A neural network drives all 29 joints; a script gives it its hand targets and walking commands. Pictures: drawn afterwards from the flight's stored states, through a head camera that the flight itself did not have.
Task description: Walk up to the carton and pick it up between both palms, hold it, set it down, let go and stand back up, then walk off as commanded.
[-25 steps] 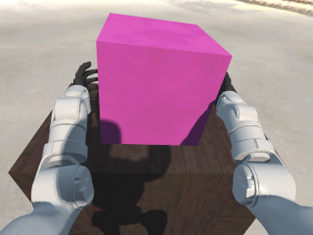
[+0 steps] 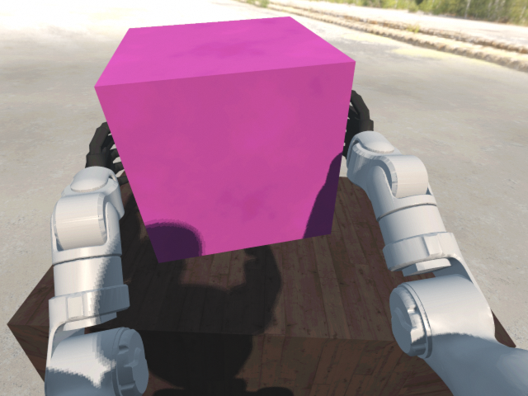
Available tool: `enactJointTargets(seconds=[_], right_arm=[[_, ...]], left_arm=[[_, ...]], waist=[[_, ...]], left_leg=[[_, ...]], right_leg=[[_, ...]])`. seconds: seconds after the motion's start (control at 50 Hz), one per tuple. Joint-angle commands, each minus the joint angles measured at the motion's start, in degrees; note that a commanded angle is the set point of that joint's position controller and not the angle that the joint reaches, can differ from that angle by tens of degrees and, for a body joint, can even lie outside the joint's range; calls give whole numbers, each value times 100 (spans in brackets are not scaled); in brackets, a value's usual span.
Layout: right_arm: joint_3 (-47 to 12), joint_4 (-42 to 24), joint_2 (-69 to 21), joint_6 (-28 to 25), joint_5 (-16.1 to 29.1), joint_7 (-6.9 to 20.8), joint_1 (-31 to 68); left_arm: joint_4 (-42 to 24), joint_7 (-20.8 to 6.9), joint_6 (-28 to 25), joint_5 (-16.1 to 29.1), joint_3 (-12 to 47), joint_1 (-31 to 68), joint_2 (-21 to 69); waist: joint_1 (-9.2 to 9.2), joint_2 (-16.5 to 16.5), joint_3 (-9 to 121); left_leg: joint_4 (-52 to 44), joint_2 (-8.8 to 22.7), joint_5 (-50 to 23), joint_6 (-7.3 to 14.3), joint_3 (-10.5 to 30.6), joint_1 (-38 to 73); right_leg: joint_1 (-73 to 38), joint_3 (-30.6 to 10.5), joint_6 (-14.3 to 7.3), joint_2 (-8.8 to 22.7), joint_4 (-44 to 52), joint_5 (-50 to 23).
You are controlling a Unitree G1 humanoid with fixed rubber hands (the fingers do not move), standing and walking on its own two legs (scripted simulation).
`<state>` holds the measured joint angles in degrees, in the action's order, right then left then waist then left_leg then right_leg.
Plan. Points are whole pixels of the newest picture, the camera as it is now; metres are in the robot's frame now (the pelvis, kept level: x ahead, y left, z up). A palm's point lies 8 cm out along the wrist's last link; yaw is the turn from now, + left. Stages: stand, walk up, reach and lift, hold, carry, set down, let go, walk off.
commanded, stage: hold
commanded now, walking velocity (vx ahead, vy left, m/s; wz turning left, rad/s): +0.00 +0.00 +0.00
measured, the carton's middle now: (229, 130) +0.43 +0.05 +0.27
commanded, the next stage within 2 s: none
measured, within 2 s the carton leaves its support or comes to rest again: neither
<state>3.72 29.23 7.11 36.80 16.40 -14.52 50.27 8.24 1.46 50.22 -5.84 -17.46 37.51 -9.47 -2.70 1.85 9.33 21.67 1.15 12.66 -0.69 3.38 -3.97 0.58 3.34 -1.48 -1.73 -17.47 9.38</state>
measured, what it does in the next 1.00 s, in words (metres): stands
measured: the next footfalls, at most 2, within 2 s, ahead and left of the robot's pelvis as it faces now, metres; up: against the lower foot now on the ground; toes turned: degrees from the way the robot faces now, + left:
none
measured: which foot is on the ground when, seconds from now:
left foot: down 0.00-1.00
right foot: down 0.00-1.00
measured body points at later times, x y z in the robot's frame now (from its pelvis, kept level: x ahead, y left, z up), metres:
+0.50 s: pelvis -0.05 -0.01 +0.00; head -0.15 -0.03 +0.44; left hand +0.32 +0.15 +0.29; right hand +0.32 -0.21 +0.26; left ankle -0.01 +0.11 -0.75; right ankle -0.02 -0.12 -0.75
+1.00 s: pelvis -0.02 -0.02 +0.00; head -0.12 +0.01 +0.44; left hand +0.35 +0.18 +0.27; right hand +0.35 -0.18 +0.30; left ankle -0.01 +0.11 -0.75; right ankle -0.02 -0.12 -0.75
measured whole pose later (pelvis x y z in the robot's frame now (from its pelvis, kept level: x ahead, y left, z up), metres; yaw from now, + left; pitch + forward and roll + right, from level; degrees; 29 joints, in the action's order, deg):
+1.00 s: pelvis -0.02 -0.02 +0.00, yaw +0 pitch -3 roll -1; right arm 2.8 37.4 11.4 41.3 16.4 -13.9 56.5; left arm 20.7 0.2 51.1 -7.8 -20.6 48.5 -8.7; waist -3.5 1.7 11.8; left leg 21.8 1.0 10.3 -1.3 3.8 -8.9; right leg 5.4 2.7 -1.1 -1.8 -18.0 9.9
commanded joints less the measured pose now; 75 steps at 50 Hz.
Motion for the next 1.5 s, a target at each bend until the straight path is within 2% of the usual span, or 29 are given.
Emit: enactJointTargets(seconds=[0.0, 0.06, 0.1, 0.18, 0.24, 0.3, 0.36, 0.4, 0.44, 0.48, 0.5, 0.54, 0.64, 0.7, 0.78, 0.86, 0.92, 0.96, 1.02, 1.1, 1.2, 1.32, 1.4, 1.48], right_arm=[[-1064, -1547, -1842, 367, 1078, 869, 2932], [-937, -1331, -2029, 336, 913, 1018, 3721], [-842, -1156, -2157, 292, 871, 1110, 4021], [-673, -966, -2185, 136, 876, 1315, 3977], [-702, -1024, -2236, 20, 914, 1434, 4216], [-821, -996, -2400, -20, 811, 1502, 4651], [-928, -585, -2656, 0, 516, 1523, 5134], [-960, -282, -2826, 3, 287, 1517, 5426], [-1020, -139, -2960, 0, 158, 1519, 5751], [-1133, -137, -3122, -41, 175, 1525, 6137], [-1203, -165, -3211, -72, 228, 1520, 6310], [-1299, -241, -3393, -142, 376, 1512, 6614], [-1468, -234, -3620, -199, 711, 1461, 6661], [-1643, -87, -3564, -81, 930, 1383, 6108], [-1843, -59, -3213, 153, 1325, 1247, 5262], [-2082, -705, -2798, 363, 1878, 1096, 4675], [-2008, -1098, -2610, 486, 2047, 1018, 4531], [-1772, -1205, -2456, 509, 1984, 1010, 4495], [-1451, -1414, -2306, 503, 1821, 1035, 4529], [-1206, -1463, -2274, 451, 1633, 1093, 4847], [-998, -1096, -2450, 328, 1376, 1189, 5342], [-763, -131, -2805, 180, 785, 1341, 5956], [-770, 340, -2981, 102, 554, 1424, 6152], [-868, 493, -3141, -9, 616, 1493, 6549]], left_arm=[[-2049, -1662, 19, 940, 3049, 4564, 3242], [-1655, -1755, -12, 1059, 3273, 5146, 3443], [-1534, -1718, -104, 1150, 3357, 5598, 3534], [-1718, -1518, -277, 1323, 3586, 6111, 3725], [-1785, -1322, -416, 1393, 3566, 6438, 3720], [-1243, -1195, -501, 1319, 3235, 6483, 3498], [87, -1239, -524, 990, 2524, 6187, 3124], [1014, -1347, -537, 716, 1900, 5898, 2836], [1765, -1447, -564, 451, 1202, 5652, 2507], [2207, -1481, -634, 295, 670, 5672, 2279], [2307, -1475, -686, 270, 516, 5779, 2233], [2285, -1422, -795, 349, 491, 6135, 2311], [1862, -1227, -1011, 733, 945, 6877, 2622], [1466, -1178, -1000, 791, 1106, 6746, 2651], [698, -1235, -794, 765, 1351, 6338, 2721], [-567, -1292, -511, 851, 1845, 6045, 2889], [-1203, -1346, -244, 842, 2108, 5900, 2997], [-1341, -1390, -93, 835, 2274, 5792, 3133], [-1323, -1439, -1, 905, 2484, 5728, 3236], [-1046, -1434, -61, 1011, 2607, 5822, 3281], [-359, -1374, -273, 1068, 2515, 6191, 3332], [1313, -1404, -545, 851, 1888, 6395, 3078], [2081, -1475, -714, 570, 1167, 6331, 2708], [2403, -1445, -870, 477, 727, 6616, 2510]], waist=[[-1419, -1321, 898], [-1369, -1291, 732], [-1334, -1359, 822], [-1309, -1697, 1444], [-1151, -1631, 2039], [-853, -1131, 2108], [-458, -365, 1527], [-217, 125, 1121], [70, 534, 840], [348, 867, 803], [441, 984, 847], [542, 977, 1065], [409, 709, 1789], [305, 489, 1954], [139, -8, 2023], [-109, -644, 2457], [-316, -1024, 2474], [-490, -1217, 2346], [-686, -1302, 2254], [-713, -1283, 2215], [-558, -1029, 2105], [-275, -328, 1264], [-5, 63, 1001], [268, 261, 1044]], left_leg=[[-208, -174, -2728, -914, 7, -118], [-545, -98, -1617, -865, -13, -767], [-608, -54, -1352, -849, 36, -927], [-512, 86, -1632, -928, 181, -604], [-365, 91, -1759, -905, 243, -206], [-549, 0, -866, -594, 158, -485], [-887, -108, 532, -120, -24, -1102], [-946, -158, 979, 156, -137, -1335], [-902, -203, 1016, 357, -244, -1424], [-788, -263, 842, 497, -322, -1377], [-715, -305, 712, 537, -346, -1324], [-672, -320, 460, 555, -337, -1259], [-597, -343, 87, 453, -222, -1052], [-555, -391, -188, 350, -188, -908], [-442, -395, -935, 117, -121, -587], [-94, -423, -2330, -226, -14, -74], [57, -436, -2821, -438, 46, 4], [72, -387, -2964, -562, 79, 38], [21, -318, -2841, -659, 95, -28], [-136, -262, -2301, -658, 95, -274], [-400, -211, -1261, -493, 84, -612], [-848, -137, 589, -29, 34, -1393], [-887, -159, 854, 240, -29, -1573], [-792, -221, 727, 366, -89, -1488]], right_leg=[[-1199, -369, 122, -265, -37, -2366], [-1131, -432, 31, -157, 24, -1699], [-1015, -469, -15, -110, 37, -1508], [-695, -464, -97, -116, -10, -1349], [-512, -427, -129, -127, 46, -1249], [-522, -425, -65, -94, 98, -914], [-482, -481, 21, -21, 213, -211], [-312, -607, 53, 12, 334, 546], [-94, -705, 92, 27, 488, 1312], [123, -740, 137, 30, 576, 1815], [204, -757, 150, 43, 597, 1913], [215, -731, 197, 13, 549, 1729], [97, -729, 231, 1, 364, 728], [-132, -746, 282, 15, 254, -125], [-552, -667, 324, -14, 50, -1627], [-1074, -642, 306, -124, -197, -3279], [-1279, -603, 285, -193, -319, -3703], [-1233, -531, 223, -257, -316, -3463], [-1104, -477, 139, -304, -227, -2918], [-944, -491, 65, -275, -124, -2269], [-589, -496, 21, -205, 47, -1326], [-23, -519, -7, -131, 268, 361], [135, -573, 27, -159, 355, 1153], [403, -605, 59, -170, 436, 1591]])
